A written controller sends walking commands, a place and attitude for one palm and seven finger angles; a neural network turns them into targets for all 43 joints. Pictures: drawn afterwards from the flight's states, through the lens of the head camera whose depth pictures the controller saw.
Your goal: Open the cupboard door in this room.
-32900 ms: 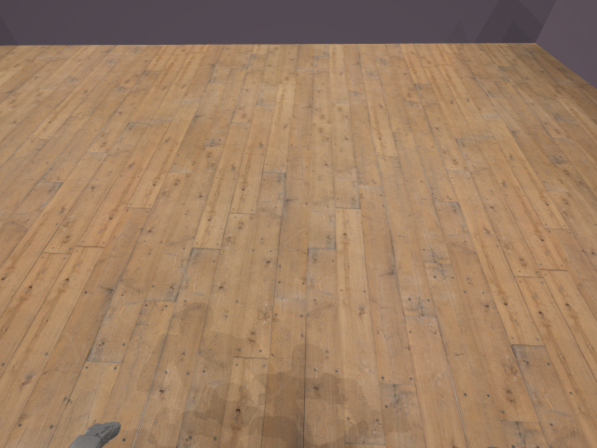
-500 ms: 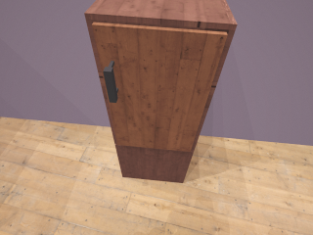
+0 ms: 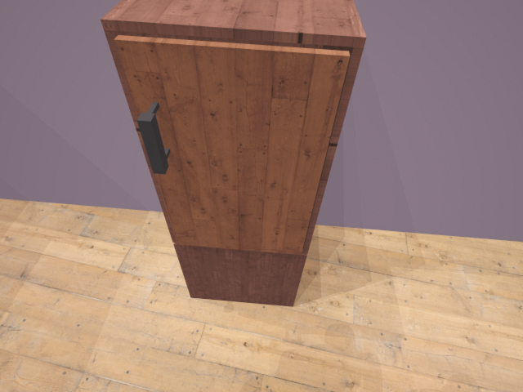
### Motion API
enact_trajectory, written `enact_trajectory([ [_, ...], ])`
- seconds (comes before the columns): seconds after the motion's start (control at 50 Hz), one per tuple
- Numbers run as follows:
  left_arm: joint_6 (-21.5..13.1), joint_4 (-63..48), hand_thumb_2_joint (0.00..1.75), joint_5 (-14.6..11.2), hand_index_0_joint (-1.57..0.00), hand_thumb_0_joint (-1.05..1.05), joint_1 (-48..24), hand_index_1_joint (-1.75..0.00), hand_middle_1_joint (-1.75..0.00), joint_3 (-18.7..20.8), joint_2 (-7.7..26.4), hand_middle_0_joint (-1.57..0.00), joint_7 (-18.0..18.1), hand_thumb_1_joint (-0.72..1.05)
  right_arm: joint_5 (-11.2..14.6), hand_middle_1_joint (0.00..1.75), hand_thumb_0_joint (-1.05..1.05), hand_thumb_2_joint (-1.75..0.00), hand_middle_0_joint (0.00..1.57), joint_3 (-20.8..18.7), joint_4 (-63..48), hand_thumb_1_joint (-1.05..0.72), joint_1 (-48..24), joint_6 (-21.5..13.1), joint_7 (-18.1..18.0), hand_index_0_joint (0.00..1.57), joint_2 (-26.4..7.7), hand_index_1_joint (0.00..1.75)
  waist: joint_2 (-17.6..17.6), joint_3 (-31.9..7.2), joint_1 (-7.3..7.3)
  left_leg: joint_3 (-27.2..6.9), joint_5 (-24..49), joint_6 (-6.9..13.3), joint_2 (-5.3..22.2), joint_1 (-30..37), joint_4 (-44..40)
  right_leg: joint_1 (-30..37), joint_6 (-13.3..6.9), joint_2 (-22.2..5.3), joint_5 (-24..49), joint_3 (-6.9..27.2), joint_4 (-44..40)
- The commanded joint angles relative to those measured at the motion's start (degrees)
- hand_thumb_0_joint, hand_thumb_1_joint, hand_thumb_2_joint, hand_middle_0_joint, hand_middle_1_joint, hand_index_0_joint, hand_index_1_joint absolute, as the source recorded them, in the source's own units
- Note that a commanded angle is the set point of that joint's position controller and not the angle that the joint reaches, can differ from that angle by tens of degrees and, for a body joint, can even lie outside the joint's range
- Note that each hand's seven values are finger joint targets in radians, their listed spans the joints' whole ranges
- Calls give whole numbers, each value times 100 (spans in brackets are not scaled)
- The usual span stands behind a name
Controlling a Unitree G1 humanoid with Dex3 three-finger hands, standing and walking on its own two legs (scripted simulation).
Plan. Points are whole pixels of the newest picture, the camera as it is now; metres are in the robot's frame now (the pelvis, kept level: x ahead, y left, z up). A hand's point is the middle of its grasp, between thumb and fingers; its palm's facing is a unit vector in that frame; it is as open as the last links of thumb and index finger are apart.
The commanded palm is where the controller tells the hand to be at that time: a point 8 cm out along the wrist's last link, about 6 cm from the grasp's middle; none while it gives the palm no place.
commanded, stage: come to a stop and stand still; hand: left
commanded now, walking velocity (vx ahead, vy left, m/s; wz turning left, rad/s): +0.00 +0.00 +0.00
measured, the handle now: (157, 138) +0.53 +0.23 +0.09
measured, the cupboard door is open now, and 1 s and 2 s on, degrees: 0 0 0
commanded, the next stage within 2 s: look again from close up in 0.16 s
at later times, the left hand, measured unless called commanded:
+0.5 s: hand out of the picture -0.02 +0.20 -0.18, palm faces +0.00 -0.98 -0.22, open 7.4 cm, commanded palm none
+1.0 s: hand out of the picture +0.12 +0.25 -0.05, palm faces +0.25 -0.96 -0.15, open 7.5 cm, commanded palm +0.07 +0.30 -0.05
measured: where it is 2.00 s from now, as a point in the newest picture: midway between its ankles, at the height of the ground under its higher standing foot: outside the picture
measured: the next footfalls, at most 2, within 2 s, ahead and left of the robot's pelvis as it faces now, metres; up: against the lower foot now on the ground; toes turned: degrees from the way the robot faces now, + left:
none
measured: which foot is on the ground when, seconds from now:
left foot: down 0.00-1.00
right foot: down 0.00-1.00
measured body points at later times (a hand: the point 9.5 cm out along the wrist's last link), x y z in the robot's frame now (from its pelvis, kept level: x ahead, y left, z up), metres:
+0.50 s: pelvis -0.02 +0.03 -0.01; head -0.02 +0.03 +0.44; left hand -0.02 +0.25 -0.16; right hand +0.01 -0.20 -0.16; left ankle -0.01 +0.12 -0.74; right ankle -0.08 -0.07 -0.74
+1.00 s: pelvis -0.05 +0.06 -0.01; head -0.04 +0.05 +0.44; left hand +0.10 +0.30 -0.04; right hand +0.02 -0.19 -0.13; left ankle -0.01 +0.12 -0.74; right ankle -0.08 -0.06 -0.74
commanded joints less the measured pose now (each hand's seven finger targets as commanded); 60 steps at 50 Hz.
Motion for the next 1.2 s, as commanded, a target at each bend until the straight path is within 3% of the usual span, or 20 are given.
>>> enact_trajectory([
  [0.0, -77, -95, 90, 28, -20, 0, 537, -30, -30, 117, 635, -20, 104, 90, 1, 30, 0, -90, 20, -59, -148, -90, 335, -53, -58, 20, -440, 30, 42, 216, 21, -126, 1642, 321, 253, 334, -88, -380, 258, -904, 3433, 596, -396],
  [0.22, -65, -131, 90, 23, -20, 0, 544, -30, -30, 112, 648, -20, 114, 90, -12, 30, 0, -90, 20, -44, -169, -90, 242, -13, -55, 20, -493, 30, -6, 314, 37, -154, 1491, 313, 263, 409, -255, -404, 297, -899, 3185, 596, -537],
  [0.24, -277, 29, 90, 116, -20, 0, 1063, -30, -30, 199, 929, -20, 354, 90, 14, 30, 0, -90, 20, -113, -699, -90, -578, -63, 17, 20, -696, 30, -210, 715, 300, 239, 663, 159, 40, -467, 1525, -805, 1010, -1452, 6853, 1377, -677],
  [0.26, -343, -249, 90, 138, -20, 0, 863, -30, -30, 228, 1134, -20, 323, 90, 0, 30, 0, -90, 20, -97, -910, -90, -168, 33, 68, 20, -370, 30, -332, 348, -74, -244, -706, 330, -223, -1090, 1896, -60, 842, -1662, 7705, 1239, -144],
  [0.28, -348, -363, 90, 129, -20, 0, 698, -30, -30, 234, 1170, -20, 285, 90, -42, 30, 0, -90, 20, -133, -894, -90, -165, 62, 93, 20, -421, 30, 71, 229, -39, -109, -687, 437, -176, -1028, 1768, 24, 615, -1750, 7877, 1063, -2],
  [0.34, -351, -550, 90, 116, -20, 0, 453, -30, -30, 161, 1052, -20, 235, 90, 0, 30, 0, -90, 20, -125, -965, -90, 176, -50, 105, 20, -423, 30, -388, -662, -190, 27, -457, 415, -390, -553, 802, 521, -178, -1299, 7038, 712, 597],
  [0.38, -273, -660, 90, 52, -20, 0, 285, -30, -30, 152, 995, -20, 240, 90, -25, 30, 0, -90, 20, -149, -808, -90, 634, -103, 93, 20, -530, 30, -231, -843, -303, -99, 992, 467, -271, 220, 107, 186, -52, -1045, 5356, 566, 1084],
  [0.44, -71, -674, 90, 57, -20, 0, 475, -30, -30, 104, 620, -20, 219, 90, -49, 30, 0, -90, 20, -127, -991, -90, 201, -76, 10, 20, -860, 30, 439, -12, 74, -996, 2107, 961, 623, -22, -12, -823, 204, -504, 914, 418, 363],
  [0.5, -49, -544, 90, 71, -20, 0, 415, -30, -30, 80, 793, -20, 161, 90, -47, 30, 0, -90, 20, -50, -1004, -90, -53, -37, 44, 20, -663, 30, 487, 695, 83, -929, 948, 748, 239, -528, -206, -992, 92, -644, 817, 694, -25],
  [0.7, 30, -613, 90, 85, -20, 0, 204, -30, -30, 70, 930, -20, 70, 90, -79, 30, 0, -90, 20, -99, -917, -90, 107, -67, 91, 20, -1026, 30, 343, 506, 76, -1453, -1164, 801, 374, -658, -1316, -966, 150, -559, -73, 468, 53],
  [0.8, 6, -538, 90, 86, -20, 0, 253, -30, -30, 79, 969, -20, 43, 90, -66, 30, 0, -90, 20, -108, -853, -90, 103, -96, 89, 20, -1047, 30, 350, 193, 94, -1427, -912, 791, 354, -446, -1318, -887, 136, -630, 104, 513, -22],
  [0.82, -109, -423, 90, 141, -20, 0, 638, -30, -30, 19, 895, -20, 241, 90, 0, 30, 0, -90, 20, -104, -1232, -90, -432, -53, 127, 20, -1088, 30, -247, 573, 262, -746, 489, 526, 176, -700, 43, -979, 238, -884, 1131, 604, -438],
  [0.84, -1304, -9413, 89, -1042, -20, 0, -3416, -32, -32, 1193, 2572, -20, 286, 88, 305, 30, 0, -90, 20, -322, -3175, -90, 74, -943, -120, 20, -1916, 30, 778, -2721, -755, -684, 1218, 444, -349, 1564, -208, -1057, 226, -409, 1638, 90, 168],
  [0.86, -1070, -8462, 88, -657, -20, 0, -1164, -33, -33, 1065, 2342, -20, 441, 85, 284, 30, 0, -90, 20, 40, -2722, -90, -324, -1542, -296, 20, -1419, 30, 1833, -2732, -57, -862, 1507, 245, 45, 2033, -437, -1337, 156, -260, 844, -48, 844],
  [0.88, -808, -7971, 87, -689, -21, 0, -970, -34, -34, 806, 1896, -21, 745, 83, 293, 30, 0, -90, 20, -32, -2318, -90, -423, -1751, -352, 20, -1349, 30, 1628, -2346, -168, -975, 684, -1, -7, 1406, -666, -1709, 203, -232, 196, -152, 1046],
  [0.9, -242, -6067, 86, -785, -21, 0, 906, -36, -36, -227, 116, -21, 670, 81, 318, 30, 0, -90, 20, -39, -2185, -90, -270, -1752, -226, 20, -1077, 30, 1061, -1137, -260, -1086, 161, 110, 43, 750, -809, -2287, 228, -271, -63, -220, 1175],
  [0.98, -1207, -6163, 82, -1033, -21, 0, 196, -42, -42, 768, 1002, -21, 116, 71, 202, 30, 0, -90, 20, -265, -2969, -90, -413, -1743, -170, 20, -1561, 30, -42, 42, -342, -1015, -825, 305, -331, -1030, 313, -2692, 244, -266, -216, -308, 689],
  [1.04, -2275, -4974, 79, -1295, -22, 0, 1467, -47, -47, 991, 577, -22, -856, 64, 47, 30, 0, -90, 20, -430, -3372, -90, -720, -1605, -4, 20, -1479, 30, -1584, -370, 142, -732, -179, 246, -335, -2037, 1407, -3547, 229, -121, -345, -434, 1664],
  [1.1, -3003, -4935, 76, -1686, -22, 0, 1684, -51, -51, 1342, 1000, -22, -2195, 57, 131, 30, 0, -90, 20, -551, -4007, -90, -985, -1513, 235, 20, -1577, 30, -729, -852, 369, -482, 196, 174, -511, -2369, 2029, -3341, 131, -233, 282, -141, 2177],
  [1.18, -2596, -6478, 72, -1999, -23, 0, 979, -57, -57, 2301, 2049, -23, -2583, 48, 237, 30, 0, -90, 20, -520, -4701, -90, -1066, -1375, 137, 20, -1542, 30, 676, -1827, 543, -309, 119, 323, -543, -2281, 2194, -3006, 173, -231, 269, 196, 2255],
])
